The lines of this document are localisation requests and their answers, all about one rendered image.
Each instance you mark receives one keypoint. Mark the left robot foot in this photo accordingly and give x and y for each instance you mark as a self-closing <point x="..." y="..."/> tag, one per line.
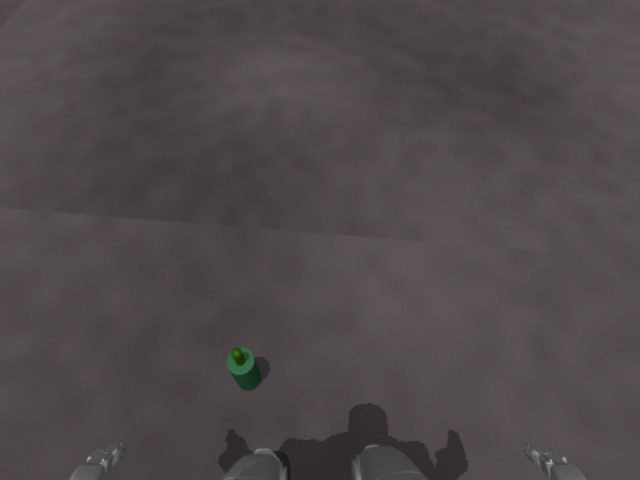
<point x="283" y="458"/>

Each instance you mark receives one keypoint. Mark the bottle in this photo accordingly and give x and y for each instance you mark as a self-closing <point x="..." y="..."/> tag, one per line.
<point x="243" y="367"/>

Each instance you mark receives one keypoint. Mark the right robot hand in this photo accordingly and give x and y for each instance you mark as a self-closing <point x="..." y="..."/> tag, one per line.
<point x="552" y="463"/>

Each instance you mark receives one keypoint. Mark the left robot hand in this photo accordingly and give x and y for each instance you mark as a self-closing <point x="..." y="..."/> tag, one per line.
<point x="100" y="462"/>

